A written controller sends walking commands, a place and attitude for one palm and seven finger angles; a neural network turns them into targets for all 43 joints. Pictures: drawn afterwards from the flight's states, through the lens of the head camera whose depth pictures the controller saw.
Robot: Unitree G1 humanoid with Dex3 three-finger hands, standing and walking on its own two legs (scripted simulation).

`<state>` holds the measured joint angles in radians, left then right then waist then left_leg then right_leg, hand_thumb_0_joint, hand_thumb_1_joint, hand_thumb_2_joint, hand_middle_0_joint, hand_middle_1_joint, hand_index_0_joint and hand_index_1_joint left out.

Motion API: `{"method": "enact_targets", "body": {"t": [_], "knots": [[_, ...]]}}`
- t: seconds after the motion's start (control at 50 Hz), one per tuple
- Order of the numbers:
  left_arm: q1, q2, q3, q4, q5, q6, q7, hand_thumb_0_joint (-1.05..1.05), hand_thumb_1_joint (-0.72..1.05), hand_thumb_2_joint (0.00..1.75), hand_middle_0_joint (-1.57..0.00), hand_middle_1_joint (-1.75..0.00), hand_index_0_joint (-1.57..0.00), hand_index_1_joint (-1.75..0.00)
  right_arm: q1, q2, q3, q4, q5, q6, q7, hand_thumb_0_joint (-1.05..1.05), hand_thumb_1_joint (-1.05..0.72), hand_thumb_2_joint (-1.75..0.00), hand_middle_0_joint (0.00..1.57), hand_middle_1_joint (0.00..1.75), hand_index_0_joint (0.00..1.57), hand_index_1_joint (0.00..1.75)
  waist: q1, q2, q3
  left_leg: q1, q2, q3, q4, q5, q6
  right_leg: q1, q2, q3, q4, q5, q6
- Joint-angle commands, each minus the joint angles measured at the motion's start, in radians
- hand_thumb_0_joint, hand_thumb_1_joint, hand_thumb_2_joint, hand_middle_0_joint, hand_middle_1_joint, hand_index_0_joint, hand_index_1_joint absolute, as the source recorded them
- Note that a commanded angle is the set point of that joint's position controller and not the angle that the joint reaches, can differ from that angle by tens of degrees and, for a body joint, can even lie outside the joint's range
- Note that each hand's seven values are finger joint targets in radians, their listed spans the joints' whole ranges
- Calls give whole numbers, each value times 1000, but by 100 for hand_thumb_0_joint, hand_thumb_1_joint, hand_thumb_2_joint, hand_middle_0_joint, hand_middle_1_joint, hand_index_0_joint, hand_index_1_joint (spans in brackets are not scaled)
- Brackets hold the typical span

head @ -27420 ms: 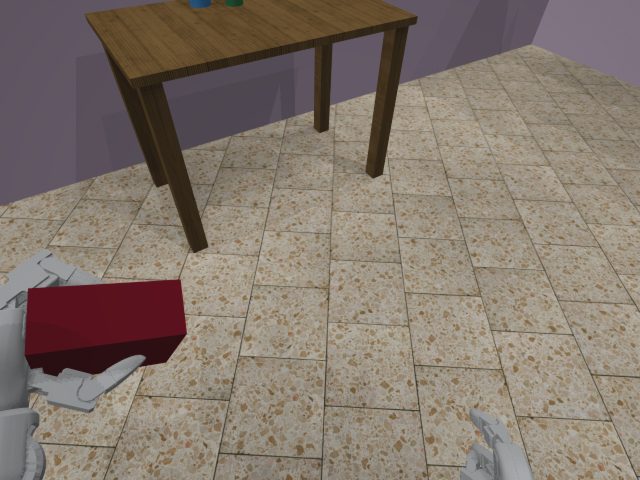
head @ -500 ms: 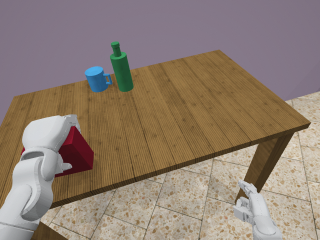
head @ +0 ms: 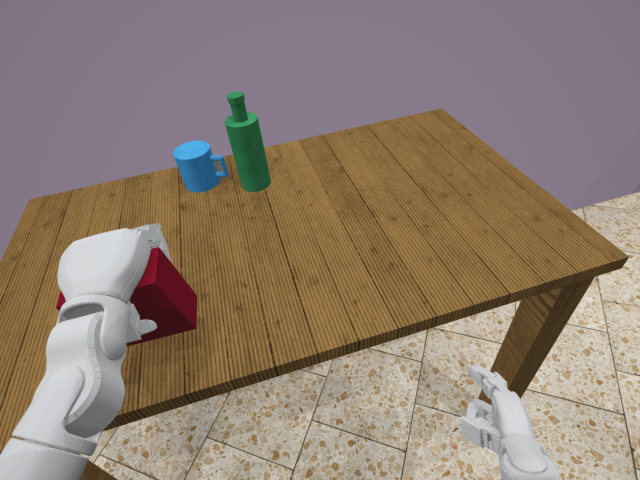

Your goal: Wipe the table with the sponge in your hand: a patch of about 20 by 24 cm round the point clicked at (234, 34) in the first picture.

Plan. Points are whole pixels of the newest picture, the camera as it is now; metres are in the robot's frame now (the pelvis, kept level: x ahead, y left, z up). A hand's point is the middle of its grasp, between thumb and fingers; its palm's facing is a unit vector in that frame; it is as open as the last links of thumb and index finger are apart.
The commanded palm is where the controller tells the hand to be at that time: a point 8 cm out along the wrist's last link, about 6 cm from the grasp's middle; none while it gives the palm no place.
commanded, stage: move the sponge above the wiping area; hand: left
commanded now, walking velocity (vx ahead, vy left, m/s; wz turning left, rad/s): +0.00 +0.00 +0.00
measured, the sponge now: (142, 308) +0.27 +0.29 +0.09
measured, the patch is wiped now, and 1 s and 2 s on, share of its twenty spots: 0.00 0.00 0.00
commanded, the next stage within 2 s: none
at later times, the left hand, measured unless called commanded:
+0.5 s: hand (131, 285) +0.28 +0.30 +0.12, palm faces +0.10 -0.07 -0.99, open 9.6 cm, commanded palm +0.24 +0.28 +0.18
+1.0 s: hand (142, 285) +0.29 +0.29 +0.12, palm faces +0.09 -0.08 -0.99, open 9.6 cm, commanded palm +0.24 +0.27 +0.18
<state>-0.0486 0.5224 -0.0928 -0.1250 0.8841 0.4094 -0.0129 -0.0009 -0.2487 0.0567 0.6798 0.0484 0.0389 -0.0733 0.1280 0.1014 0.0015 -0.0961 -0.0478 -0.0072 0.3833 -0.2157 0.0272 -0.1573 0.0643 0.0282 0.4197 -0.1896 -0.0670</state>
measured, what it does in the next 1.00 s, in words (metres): stands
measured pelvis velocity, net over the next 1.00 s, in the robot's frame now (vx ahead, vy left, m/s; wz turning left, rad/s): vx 0.01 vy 0.01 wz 0.01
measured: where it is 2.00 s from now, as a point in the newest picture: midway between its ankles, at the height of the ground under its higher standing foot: outside the picture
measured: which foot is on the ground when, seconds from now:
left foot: down 0.00-1.00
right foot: down 0.00-1.00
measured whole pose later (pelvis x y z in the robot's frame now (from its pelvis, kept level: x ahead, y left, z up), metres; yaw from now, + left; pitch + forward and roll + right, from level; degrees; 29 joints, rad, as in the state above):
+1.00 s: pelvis +0.01 +0.01 +0.00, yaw +1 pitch -3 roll +0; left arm -0.09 0.46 -0.13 -0.03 0.90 0.50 0.00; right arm 0.00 -0.26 0.04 0.68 0.06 0.07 -0.06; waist 0.11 0.11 -0.01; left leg -0.10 -0.06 -0.01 0.36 -0.21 0.04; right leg -0.16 0.05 0.03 0.39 -0.19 -0.05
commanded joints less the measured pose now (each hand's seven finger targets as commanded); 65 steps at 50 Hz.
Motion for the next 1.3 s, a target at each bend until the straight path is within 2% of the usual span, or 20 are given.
{"method": "enact_targets", "body": {"t": [0.0,0.12,0.26,0.32,0.36,0.38,0.54,0.64,0.66,0.68,0.74,0.76,0.78,0.86,0.9,0.96,0.98,1.1,1.16,1.28], "knots": [[-225,202,172,-160,-1,86,40,0,10,130,-120,-160,-120,-160,-250,-104,-35,-184,7,-44,14,0,-90,-90,20,30,20,30,10,-48,-197,-35,12,-54,-51,219,-1,118,-57,94,-64,130,-21],[-190,151,75,-212,11,134,-49,0,10,130,-120,-160,-120,-160,-261,-114,-25,-214,10,-20,12,0,-90,-90,20,30,20,30,-19,-83,-185,-35,11,-56,-43,203,16,100,-55,73,-60,135,-8],[-380,322,191,-230,95,29,-2,0,10,130,-120,-160,-120,-160,-236,-109,-23,-195,-9,-32,-15,0,-90,-90,20,30,20,30,-7,-41,-244,10,3,-72,-40,176,23,102,-34,140,-75,60,-32],[-371,233,147,-163,73,-11,29,0,10,130,-120,-160,-120,-160,-208,-100,-29,-175,-9,-43,-15,0,-90,-90,20,30,20,30,-12,-17,-242,8,5,-71,-53,217,9,111,-39,90,-76,105,-31],[-354,264,187,-155,60,-3,47,0,10,130,-120,-160,-120,-160,-229,-100,-28,-176,-2,-51,-12,0,-90,-90,20,30,20,30,0,18,-230,16,7,-77,-53,210,8,98,-36,130,-83,96,-42],[-337,213,157,-114,47,13,49,0,10,130,-120,-160,-120,-160,-215,-101,-34,-171,-4,-49,-8,0,-90,-90,20,30,20,30,-6,-3,-237,-4,9,-59,-49,220,8,119,-46,89,-76,124,-33],[-225,138,69,-124,35,109,-18,0,10,130,-120,-160,-120,-160,-238,-116,-39,-197,8,-22,16,0,-90,-90,20,30,20,30,-12,-75,-223,-25,13,-60,-49,259,9,127,-56,59,-56,188,-14],[-297,214,121,-133,69,58,-14,0,10,130,-120,-160,-120,-160,-210,-117,-36,-193,-1,-20,3,0,-90,-90,20,30,20,30,-17,-110,-241,-23,8,-62,-45,229,18,122,-50,76,-56,153,-13],[-330,255,152,-162,80,47,-1,0,10,130,-120,-160,-120,-160,-227,-117,-32,-193,-2,-24,-1,0,-90,-90,20,30,20,30,-11,-77,-231,-12,10,-71,-50,199,19,99,-37,110,-65,105,-25],[-384,185,94,-163,87,33,8,0,10,130,-120,-160,-120,-160,-209,-106,-32,-197,-3,-31,-3,0,-90,-90,20,30,20,30,-23,-73,-250,-8,9,-62,-45,221,20,102,-41,71,-56,121,-22],[-352,205,132,-126,78,-7,49,0,10,130,-120,-160,-120,-160,-190,-108,-45,-175,-7,-38,-6,0,-90,-90,20,30,20,30,-10,-30,-261,3,11,-67,-47,243,8,112,-40,82,-61,144,-27],[-350,264,185,-137,85,-3,65,0,10,130,-120,-160,-120,-160,-206,-113,-41,-173,-5,-41,-5,0,-90,-90,20,30,20,30,1,-5,-261,7,8,-75,-49,230,9,111,-30,122,-66,128,-39],[-369,176,116,-138,76,3,68,0,10,130,-120,-160,-120,-160,-201,-100,-41,-182,-6,-44,-5,0,-90,-90,20,30,20,30,-9,-14,-276,1,9,-56,-46,242,11,127,-42,81,-61,151,-30],[-348,208,145,-101,67,46,80,0,10,130,-120,-160,-120,-160,-229,-110,-42,-170,5,-41,3,0,-90,-90,20,30,20,30,-1,8,-240,0,11,-70,-57,241,1,106,-36,103,-70,132,-38],[-323,123,64,-112,53,71,61,0,10,130,-120,-160,-120,-160,-230,-103,-41,-181,8,-41,13,0,-90,-90,20,30,20,30,-10,-30,-256,0,13,-63,-54,278,-1,126,-47,64,-60,177,-26],[-255,147,87,-96,46,112,31,0,10,130,-120,-160,-120,-160,-253,-112,-41,-188,12,-31,18,0,-90,-90,20,30,20,30,-3,-68,-222,-12,13,-69,-57,250,6,119,-41,89,-65,162,-27],[-261,104,43,-104,47,121,15,0,10,130,-120,-160,-120,-160,-243,-113,-37,-192,10,-27,20,0,-90,-90,20,30,20,30,-10,-83,-231,-19,11,-57,-52,262,11,133,-48,58,-58,188,-20],[-342,176,78,-136,83,102,-5,0,10,130,-120,-160,-120,-160,-239,-108,-29,-197,7,-12,13,0,-90,-90,20,30,20,30,-15,-110,-232,-17,7,-61,-53,219,19,123,-46,75,-61,133,-16],[-378,252,141,-165,94,72,17,0,10,130,-120,-160,-120,-160,-246,-111,-28,-193,1,-14,4,0,-90,-90,20,30,20,30,-4,-41,-245,3,2,-67,-53,209,20,126,-34,125,-71,122,-31],[-370,190,115,-98,66,71,36,0,10,130,-120,-160,-120,-160,-223,-107,-33,-180,5,-25,5,0,-90,-90,20,30,20,30,-14,-37,-240,-8,2,-53,-45,230,16,137,-42,93,-73,159,-29]]}}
